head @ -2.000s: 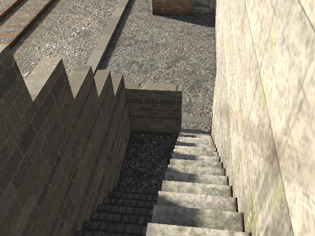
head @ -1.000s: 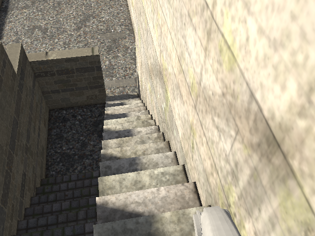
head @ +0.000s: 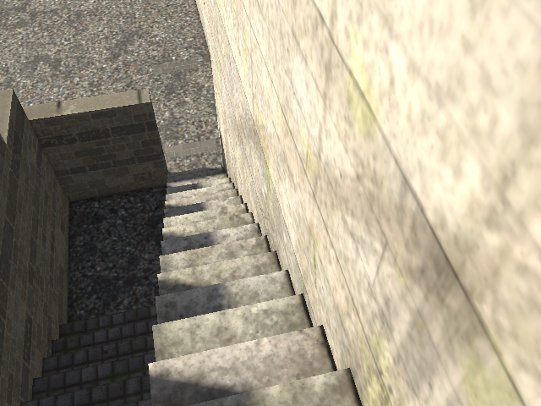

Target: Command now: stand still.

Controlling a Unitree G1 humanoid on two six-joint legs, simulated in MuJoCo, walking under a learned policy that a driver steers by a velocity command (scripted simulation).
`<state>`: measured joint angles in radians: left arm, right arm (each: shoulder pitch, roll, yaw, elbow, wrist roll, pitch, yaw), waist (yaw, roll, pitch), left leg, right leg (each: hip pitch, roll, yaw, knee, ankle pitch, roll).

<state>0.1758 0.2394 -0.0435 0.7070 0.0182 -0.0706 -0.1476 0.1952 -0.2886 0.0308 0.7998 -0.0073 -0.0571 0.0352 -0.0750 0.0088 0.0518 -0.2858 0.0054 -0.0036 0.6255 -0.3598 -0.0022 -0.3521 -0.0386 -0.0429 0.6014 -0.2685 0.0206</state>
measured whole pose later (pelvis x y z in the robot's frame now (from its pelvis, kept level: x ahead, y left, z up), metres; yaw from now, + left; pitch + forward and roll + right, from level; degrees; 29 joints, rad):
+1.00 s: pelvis +0.25 +0.06 -0.21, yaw +0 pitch +0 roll +0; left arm 0.42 0.28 0.07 0.90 -0.02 -0.01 0.06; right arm 0.37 -0.20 -0.02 0.88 -0.05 -0.09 0.07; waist 0.01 -0.05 0.01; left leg -0.28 -0.03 0.08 0.74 -0.48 0.06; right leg -0.69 -0.05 0.05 1.97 -0.62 -0.10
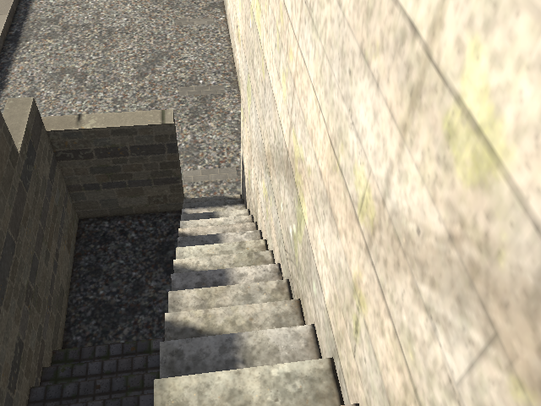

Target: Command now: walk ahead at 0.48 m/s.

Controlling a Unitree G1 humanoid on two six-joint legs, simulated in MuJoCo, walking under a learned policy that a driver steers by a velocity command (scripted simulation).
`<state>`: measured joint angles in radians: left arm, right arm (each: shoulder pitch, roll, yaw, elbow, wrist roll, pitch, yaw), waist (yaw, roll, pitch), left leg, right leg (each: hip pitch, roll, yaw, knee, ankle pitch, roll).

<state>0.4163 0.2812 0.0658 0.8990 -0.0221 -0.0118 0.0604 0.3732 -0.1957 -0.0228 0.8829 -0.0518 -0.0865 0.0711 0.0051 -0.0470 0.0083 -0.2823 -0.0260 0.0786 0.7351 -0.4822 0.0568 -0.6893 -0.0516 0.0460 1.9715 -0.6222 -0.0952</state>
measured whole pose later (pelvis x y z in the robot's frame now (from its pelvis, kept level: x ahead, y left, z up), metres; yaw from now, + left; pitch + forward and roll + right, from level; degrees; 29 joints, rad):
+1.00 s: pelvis +0.25 -0.01 -0.18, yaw +2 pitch +1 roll -1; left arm 0.05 0.20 -0.03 0.84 0.01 -0.04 -0.16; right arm 0.21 -0.23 0.04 0.94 0.00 -0.07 0.01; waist -0.04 0.03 0.01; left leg -0.32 0.04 0.01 0.63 -0.33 -0.02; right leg -0.30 0.02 -0.05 0.59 -0.30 -0.02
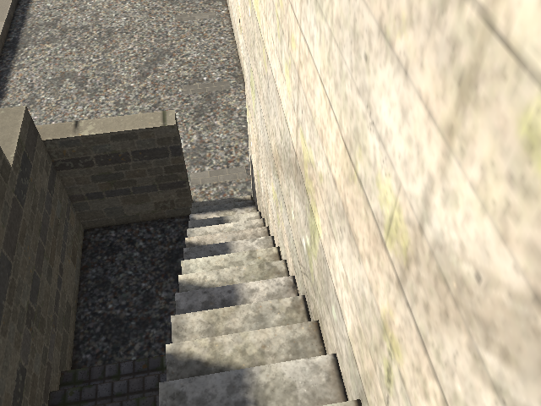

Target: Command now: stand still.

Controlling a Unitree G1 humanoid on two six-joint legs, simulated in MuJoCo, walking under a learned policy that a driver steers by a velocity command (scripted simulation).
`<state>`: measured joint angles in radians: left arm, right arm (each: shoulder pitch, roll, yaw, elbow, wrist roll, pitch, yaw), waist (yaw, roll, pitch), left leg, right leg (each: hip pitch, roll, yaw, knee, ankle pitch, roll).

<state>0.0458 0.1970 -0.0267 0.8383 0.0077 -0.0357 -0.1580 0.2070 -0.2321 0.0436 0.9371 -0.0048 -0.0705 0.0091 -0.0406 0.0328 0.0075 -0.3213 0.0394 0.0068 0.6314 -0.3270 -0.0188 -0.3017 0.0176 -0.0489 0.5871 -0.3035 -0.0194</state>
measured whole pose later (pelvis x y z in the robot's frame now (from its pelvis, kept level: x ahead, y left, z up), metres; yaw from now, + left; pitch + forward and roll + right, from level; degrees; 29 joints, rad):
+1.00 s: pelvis +0.06 +0.02 -0.04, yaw +1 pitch +2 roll -1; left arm 0.26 0.21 0.02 0.89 0.13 -0.06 -0.05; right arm 0.46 -0.25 0.02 1.00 -0.07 -0.12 -0.02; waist -0.06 0.06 -0.03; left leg -0.37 -0.01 0.00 0.94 -0.61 0.11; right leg -0.63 0.00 0.02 1.12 -0.16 -0.04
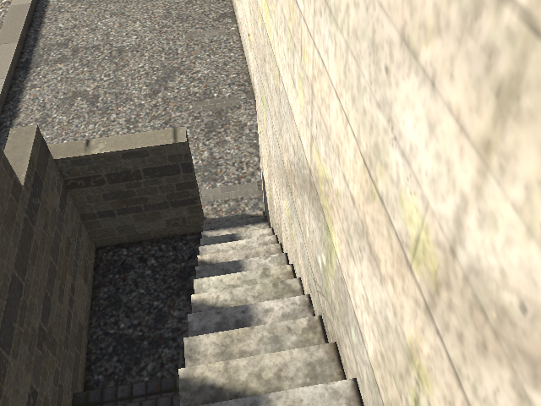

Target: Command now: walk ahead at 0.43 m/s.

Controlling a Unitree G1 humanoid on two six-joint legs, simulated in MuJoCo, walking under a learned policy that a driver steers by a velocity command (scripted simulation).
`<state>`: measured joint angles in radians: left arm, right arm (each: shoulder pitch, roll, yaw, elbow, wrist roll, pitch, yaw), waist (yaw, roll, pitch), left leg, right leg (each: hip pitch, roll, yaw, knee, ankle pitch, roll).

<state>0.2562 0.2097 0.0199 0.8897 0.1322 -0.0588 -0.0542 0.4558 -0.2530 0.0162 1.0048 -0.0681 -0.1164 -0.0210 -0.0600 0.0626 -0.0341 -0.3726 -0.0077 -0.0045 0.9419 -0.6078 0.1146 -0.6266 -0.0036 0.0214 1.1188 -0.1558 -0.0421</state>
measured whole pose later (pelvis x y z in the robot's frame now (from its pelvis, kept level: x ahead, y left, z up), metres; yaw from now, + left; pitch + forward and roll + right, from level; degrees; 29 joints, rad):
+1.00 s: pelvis +0.44 +0.04 -0.41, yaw +0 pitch +3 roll -4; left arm 0.41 0.20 -0.01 0.90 0.04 -0.09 -0.09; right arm 0.13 -0.30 0.02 0.79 -0.11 -0.09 0.06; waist 0.02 0.06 -0.04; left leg -0.83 0.11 -0.05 1.32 -0.09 -0.08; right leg -0.48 0.09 -0.02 1.02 -0.59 -0.03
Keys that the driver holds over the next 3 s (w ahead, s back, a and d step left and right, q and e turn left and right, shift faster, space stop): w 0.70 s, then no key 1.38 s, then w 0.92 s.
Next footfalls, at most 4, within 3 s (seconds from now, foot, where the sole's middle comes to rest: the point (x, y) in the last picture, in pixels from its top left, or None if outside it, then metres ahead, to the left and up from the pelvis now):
0.04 right None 0.09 -0.18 -0.72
0.44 left None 0.24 0.08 -0.92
0.78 right None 0.44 -0.08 -1.12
1.04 left None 0.56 0.19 -1.14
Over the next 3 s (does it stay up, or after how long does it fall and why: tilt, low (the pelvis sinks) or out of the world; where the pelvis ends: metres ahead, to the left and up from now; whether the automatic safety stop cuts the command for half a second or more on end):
stays up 0.90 0.06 -0.76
